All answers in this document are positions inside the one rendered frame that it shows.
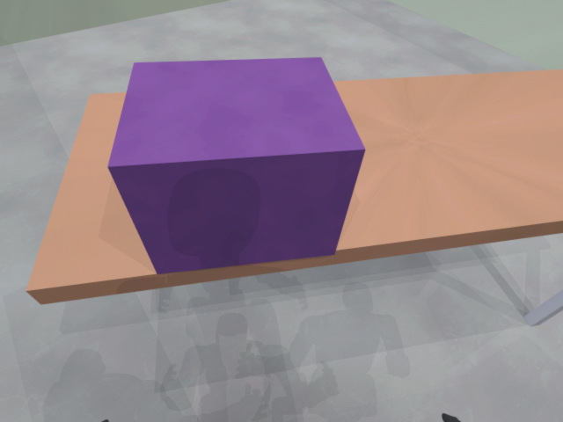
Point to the carton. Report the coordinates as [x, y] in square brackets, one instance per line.
[235, 162]

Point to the table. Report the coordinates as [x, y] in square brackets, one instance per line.
[450, 161]

